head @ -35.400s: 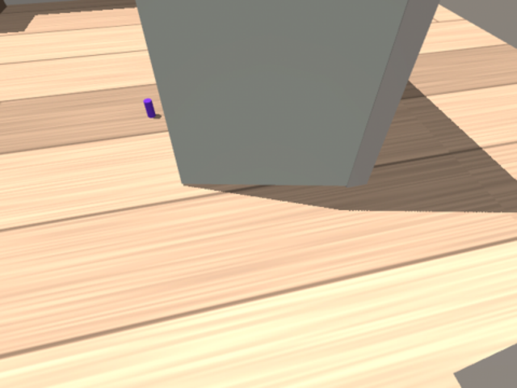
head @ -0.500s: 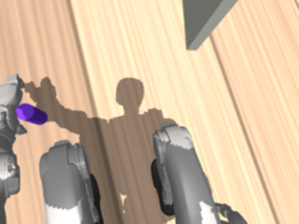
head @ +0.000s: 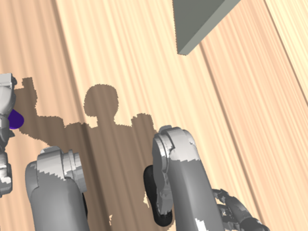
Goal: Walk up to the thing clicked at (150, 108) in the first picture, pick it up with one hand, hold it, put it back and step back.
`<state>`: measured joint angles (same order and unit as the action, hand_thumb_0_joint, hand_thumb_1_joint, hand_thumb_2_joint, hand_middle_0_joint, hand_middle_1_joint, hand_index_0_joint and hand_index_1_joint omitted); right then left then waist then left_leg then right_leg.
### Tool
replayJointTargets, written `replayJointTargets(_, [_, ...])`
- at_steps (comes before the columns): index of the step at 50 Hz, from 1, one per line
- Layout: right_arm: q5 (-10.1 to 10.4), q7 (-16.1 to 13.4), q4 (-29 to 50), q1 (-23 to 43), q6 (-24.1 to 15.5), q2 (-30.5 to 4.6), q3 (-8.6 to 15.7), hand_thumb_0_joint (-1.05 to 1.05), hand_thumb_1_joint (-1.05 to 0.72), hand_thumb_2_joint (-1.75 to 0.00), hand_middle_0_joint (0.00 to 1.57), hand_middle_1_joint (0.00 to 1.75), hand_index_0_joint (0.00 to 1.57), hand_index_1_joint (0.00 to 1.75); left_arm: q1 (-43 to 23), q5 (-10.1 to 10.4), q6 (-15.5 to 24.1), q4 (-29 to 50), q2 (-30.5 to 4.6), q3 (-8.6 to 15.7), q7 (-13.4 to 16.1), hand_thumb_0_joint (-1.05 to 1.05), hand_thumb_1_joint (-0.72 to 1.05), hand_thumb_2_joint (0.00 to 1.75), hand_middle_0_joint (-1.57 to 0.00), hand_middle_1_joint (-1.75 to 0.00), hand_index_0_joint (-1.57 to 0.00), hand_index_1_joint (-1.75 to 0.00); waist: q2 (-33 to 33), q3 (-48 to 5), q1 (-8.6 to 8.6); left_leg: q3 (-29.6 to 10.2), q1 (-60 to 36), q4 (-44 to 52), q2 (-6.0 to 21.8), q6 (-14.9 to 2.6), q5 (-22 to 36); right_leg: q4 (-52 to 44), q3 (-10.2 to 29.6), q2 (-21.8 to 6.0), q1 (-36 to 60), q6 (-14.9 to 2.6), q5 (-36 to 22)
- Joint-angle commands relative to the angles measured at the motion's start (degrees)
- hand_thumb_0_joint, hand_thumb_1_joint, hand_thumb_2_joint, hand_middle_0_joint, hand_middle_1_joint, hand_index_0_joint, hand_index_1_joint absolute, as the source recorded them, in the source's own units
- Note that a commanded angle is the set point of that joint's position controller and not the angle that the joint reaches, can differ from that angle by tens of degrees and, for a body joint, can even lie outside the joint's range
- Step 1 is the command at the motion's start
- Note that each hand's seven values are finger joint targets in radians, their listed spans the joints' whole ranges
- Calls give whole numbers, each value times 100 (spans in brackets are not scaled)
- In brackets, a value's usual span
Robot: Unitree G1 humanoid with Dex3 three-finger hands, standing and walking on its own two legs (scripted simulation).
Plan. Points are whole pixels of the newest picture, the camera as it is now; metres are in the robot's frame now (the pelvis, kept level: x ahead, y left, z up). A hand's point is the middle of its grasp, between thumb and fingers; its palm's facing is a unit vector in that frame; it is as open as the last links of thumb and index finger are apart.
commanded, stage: rest palm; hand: left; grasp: from above
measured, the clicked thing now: (7, 116) +0.43 +0.31 -0.25
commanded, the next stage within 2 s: close in 0.50 s
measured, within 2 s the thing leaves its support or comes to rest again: neither
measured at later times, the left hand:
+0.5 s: hand (4, 118) +0.42 +0.30 -0.21, palm faces -0.44 -0.17 -0.88, open 14.3 cm
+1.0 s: hand out of the picture +0.42 +0.32 -0.21, palm faces -0.45 -0.14 -0.88, open 13.1 cm
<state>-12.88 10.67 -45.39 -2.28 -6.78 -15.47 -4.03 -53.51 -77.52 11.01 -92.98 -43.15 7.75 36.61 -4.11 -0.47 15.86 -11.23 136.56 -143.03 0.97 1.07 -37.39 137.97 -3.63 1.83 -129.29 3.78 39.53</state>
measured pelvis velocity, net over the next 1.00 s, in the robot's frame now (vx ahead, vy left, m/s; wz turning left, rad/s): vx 0.00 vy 0.00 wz -0.04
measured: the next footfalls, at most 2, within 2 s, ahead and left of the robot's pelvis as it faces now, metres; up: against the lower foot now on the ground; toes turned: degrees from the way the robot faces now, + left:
none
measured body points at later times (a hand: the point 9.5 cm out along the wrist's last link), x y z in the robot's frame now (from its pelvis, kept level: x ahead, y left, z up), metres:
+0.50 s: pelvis +0.00 -0.01 -0.01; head +0.24 +0.08 +0.36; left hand +0.43 +0.31 -0.16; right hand +0.05 -0.28 -0.09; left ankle +0.08 +0.13 -0.27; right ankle +0.10 -0.13 -0.27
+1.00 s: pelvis +0.00 +0.00 +0.00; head +0.25 +0.09 +0.36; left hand +0.44 +0.32 -0.16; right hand +0.06 -0.25 -0.10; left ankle +0.08 +0.13 -0.27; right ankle +0.10 -0.13 -0.27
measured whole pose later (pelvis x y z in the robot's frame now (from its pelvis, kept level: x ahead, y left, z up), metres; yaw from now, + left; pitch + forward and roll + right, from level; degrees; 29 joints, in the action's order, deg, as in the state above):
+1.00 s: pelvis +0.00 +0.00 +0.00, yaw -2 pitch +28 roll -11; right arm -15.8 15.5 -45.0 -4.6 -12.2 -16.2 -9.4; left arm -53.8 -70.5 12.3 -97.2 -49.3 8.6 33.2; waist -3.5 4.3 16.4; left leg -14.3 134.8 -145.9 1.5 1.8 -40.1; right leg 138.8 -5.8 3.1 -127.7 4.3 40.3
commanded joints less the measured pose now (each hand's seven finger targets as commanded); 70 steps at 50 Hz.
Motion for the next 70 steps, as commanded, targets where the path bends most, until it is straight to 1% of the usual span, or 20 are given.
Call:
replayJointTargets(1, [-25, 116, 4, -1097, -152, -1614, 331, 0, -89, -90, 20, 30, 20, 30, -1546, 321, -231, 525, -1488, 173, 97, 0, -55, 99, -6, -98, -5, -98, 2465, -3442, -48, 755, -3291, 1410, 3, -201, 524, -1224, -810, 144, 1170, -455, -1057])
replayJointTargets(2, [-46, 132, 37, -1110, -180, -1628, 343, 0, -89, -90, 20, 30, 20, 30, -1617, 419, -223, 754, -1611, 316, 61, 0, -54, 99, -5, -98, -5, -98, 2371, -3534, -53, 751, -3282, 1371, 9, -206, 614, -1200, -833, 160, 1237, -450, -1130])
replayJointTargets(6, [-42, 226, 62, -1166, -223, -1536, 250, 0, -90, -90, 20, 30, 20, 30, -961, 694, -225, 464, -1228, 72, -305, 0, -53, 96, -5, -101, -6, -100, 2097, -3584, -70, 741, -3108, 1269, 10, -238, 901, -1233, -810, 212, 1643, -450, -1433])
replayJointTargets(9, [-22, 198, 90, -1405, -148, -1666, 302, 0, -90, -90, 20, 30, 20, 30, -652, 828, -103, 802, -1950, 677, -450, 0, -54, 97, -6, -100, -6, -100, 1918, -3902, -257, 739, -3067, 1239, 19, -261, 1296, -1264, -759, 202, 2213, -447, -1840])
replayJointTargets(12, [-50, 268, 103, -1448, -127, -1612, 222, 0, -90, -90, 20, 30, 20, 30, -987, 851, 143, 996, -1576, 342, -619, 0, -54, 96, -6, -101, -6, -101, 1867, -3750, -2, 694, -2951, 1100, 44, -262, 1334, -1225, -761, 235, 2260, -435, -1976])
replayJointTargets(14, [-26, 250, 120, -1488, -122, -1685, 224, 0, -90, -90, 20, 30, 20, 30, -1016, 872, 349, 1099, -1728, 438, -633, 0, -55, 98, -6, -99, -5, -99, 1753, -3722, -17, 671, -2826, 1049, 42, -277, 1219, -1321, -748, 248, 2376, -415, -1890])
replayJointTargets(15, [-57, 238, 48, -1621, -88, -1765, 230, 0, -89, -90, 20, 30, 20, 30, -949, 848, 443, 1029, -1989, 670, -590, 0, -55, 98, -6, -98, -5, -99, 1715, -3629, 8, 656, -2755, 1038, 35, -276, 1143, -1332, -776, 235, 2381, -415, -1792])
replayJointTargets(17, [-94, 238, 46, -1633, -55, -1759, 214, 0, -89, -90, 20, 30, 20, 30, -966, 699, 649, 1057, -2037, 659, -538, 0, -55, 99, -6, -97, -5, -98, 1806, -3472, -18, 646, -2724, 1054, 35, -240, 912, -1331, -797, 242, 2219, -456, -1493])
replayJointTargets(20, [-115, 251, 84, -1368, -89, -1672, 110, 0, -89, -90, 20, 30, 20, 30, -1161, 548, 840, 798, -1705, 280, -377, 0, -54, 99, -7, -97, -6, -98, 1908, -3200, 91, 625, -2791, 1096, 32, -204, 445, -1319, -848, 270, 1877, -476, -1040])
replayJointTargets(22, [-137, 210, 84, -1297, -98, -1757, 104, 0, -89, -90, 20, 30, 20, 30, -1011, 428, 896, 740, -1944, 465, -169, 0, -53, 100, -7, -96, -5, -97, 1995, -3165, -15, 617, -2779, 1171, 18, -187, 338, -1337, -884, 283, 1798, -489, -898])
replayJointTargets(27, [-255, 222, -12, -1126, -175, -1765, 74, 0, -88, -90, 20, 30, 20, 30, -1217, 99, 716, 366, -1829, 294, 316, 0, -54, 102, -7, -93, -5, -95, 2132, -2970, 116, 599, -2842, 1183, 36, -153, 299, -1194, -972, 300, 1408, -493, -875])
replayJointTargets(34, [-325, 316, -153, -1026, -422, -1855, 96, 0, -88, -89, 20, 30, 20, 30, -1462, 217, 240, 149, -1685, 77, 564, 0, -37, 89, -15, -95, -16, -93, 2212, -2909, 202, 589, -2802, 1143, 62, -169, 406, -1236, -955, 309, 1346, -457, -1002])
replayJointTargets(38, [-312, 380, -103, -1060, -541, -1876, 53, 0, -89, -90, 20, 30, 20, 30, -1458, 415, 67, 109, -1807, 157, 423, 0, -34, 83, -14, -98, -18, -95, 2197, -3052, 140, 557, -2844, 1144, 72, -179, 478, -1231, -972, 308, 1510, -464, -1076])
replayJointTargets(39, [-281, 395, -46, -1042, -554, -1843, 29, 0, -89, -90, 20, 30, 20, 30, -1291, 453, 0, -233, -1607, 39, 339, 0, -33, 82, -15, -98, -19, -94, 2113, -2924, 162, 563, -2765, 1124, 63, -193, 439, -1227, -962, 298, 1485, -473, -1067])
replayJointTargets(42, [-296, 417, 0, -1217, -582, -1893, 64, 0, -89, -90, 20, 30, 20, 30, -1205, 563, -23, -229, -1808, 261, 133, 0, -30, 80, -17, -98, -21, -94, 1888, -2907, 214, 516, -2731, 1111, 69, -215, 591, -1189, -997, 283, 1608, -452, -1228])
replayJointTargets(45, [-295, 435, 38, -1211, -611, -1800, 27, 0, -89, -90, 20, 30, 20, 30, -1175, 769, 50, -134, -1432, 30, -119, 0, -28, 77, -18, -98, -22, -94, 1959, -2920, 270, 495, -2770, 1127, 67, -220, 672, -1221, -983, 291, 1729, -449, -1329])
replayJointTargets(49, [-240, 438, 43, -1316, -520, -1785, -78, 0, -89, -90, 20, 30, 20, 30, -1099, 800, 269, 162, -1611, 74, -310, 0, -25, 75, -22, -96, -26, -91, 1934, -3084, 240, 442, -2892, 1155, 72, -210, 833, -1217, -1027, 300, 1962, -444, -1461])
replayJointTargets(57, [-251, 398, 126, -1183, -349, -1845, -84, 0, -89, -90, 20, 30, 20, 30, -834, 419, 730, 268, -1960, 396, 9, 0, -17, 72, -28, -88, -32, -84, 2015, -3000, 79, 500, -2752, 1176, 66, -188, 502, -1275, -1014, 367, 1890, -474, -1134])
replayJointTargets(63, [-340, 381, 52, -1124, -405, -1876, -92, 0, -89, -90, 20, 30, 20, 30, -1320, 201, 622, 177, -1827, 156, 410, 0, -7, 74, -37, -83, -40, -81, 2104, -2835, 303, 477, -2745, 1159, 69, -182, 343, -1238, -1043, 355, 1545, -465, -971])
replayJointTargets(70, [-352, 418, -41, -1020, -620, -1956, -48, 0, -89, -90, 20, 30, 20, 30, -1451, 286, 267, -88, -1810, -20, 468, 0, 0, 67, -43, -79, -46, -76, 2188, -2701, 272, 460, -2749, 1187, 78, -160, 78, -1253, -1053, 347, 1287, -478, -697])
